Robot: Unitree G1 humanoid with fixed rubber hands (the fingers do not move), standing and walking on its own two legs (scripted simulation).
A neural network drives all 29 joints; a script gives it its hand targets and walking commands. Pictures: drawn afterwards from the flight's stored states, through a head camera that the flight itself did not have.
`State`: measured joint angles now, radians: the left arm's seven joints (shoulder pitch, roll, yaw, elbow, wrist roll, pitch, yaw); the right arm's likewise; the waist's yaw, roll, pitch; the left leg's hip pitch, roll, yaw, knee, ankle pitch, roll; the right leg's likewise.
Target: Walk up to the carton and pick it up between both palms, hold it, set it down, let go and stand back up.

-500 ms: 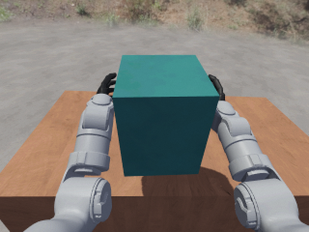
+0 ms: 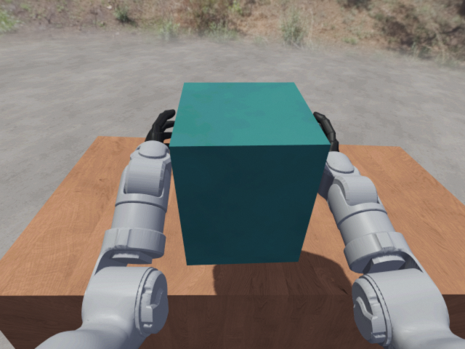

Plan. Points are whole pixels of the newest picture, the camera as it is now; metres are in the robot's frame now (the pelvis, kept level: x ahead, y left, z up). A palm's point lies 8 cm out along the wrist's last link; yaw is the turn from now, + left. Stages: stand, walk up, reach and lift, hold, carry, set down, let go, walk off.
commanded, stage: hold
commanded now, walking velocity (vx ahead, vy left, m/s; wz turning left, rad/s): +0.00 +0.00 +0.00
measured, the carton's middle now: (241, 172) +0.38 +0.01 +0.19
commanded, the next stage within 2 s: none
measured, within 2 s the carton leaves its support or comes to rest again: neither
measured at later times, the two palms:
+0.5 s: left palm (156, 150) +0.37 +0.16 +0.24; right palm (325, 156) +0.37 -0.13 +0.24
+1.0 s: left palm (155, 150) +0.37 +0.16 +0.24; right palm (325, 156) +0.37 -0.13 +0.24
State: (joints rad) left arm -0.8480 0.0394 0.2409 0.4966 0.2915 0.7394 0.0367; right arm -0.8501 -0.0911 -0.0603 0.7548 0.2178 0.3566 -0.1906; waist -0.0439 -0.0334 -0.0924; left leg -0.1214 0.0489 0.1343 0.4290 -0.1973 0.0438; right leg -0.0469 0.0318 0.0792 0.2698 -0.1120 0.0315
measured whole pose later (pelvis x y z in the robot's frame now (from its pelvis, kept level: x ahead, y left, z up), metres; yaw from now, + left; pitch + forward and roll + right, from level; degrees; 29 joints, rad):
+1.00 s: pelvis +0.00 +0.00 +0.00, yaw +0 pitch -7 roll -2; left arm -0.85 0.04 0.24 0.49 0.29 0.74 0.04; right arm -0.85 -0.09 -0.06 0.75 0.22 0.36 -0.19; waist -0.04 -0.03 -0.09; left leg -0.12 0.05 0.13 0.43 -0.20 0.04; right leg -0.05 0.03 0.08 0.27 -0.11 0.03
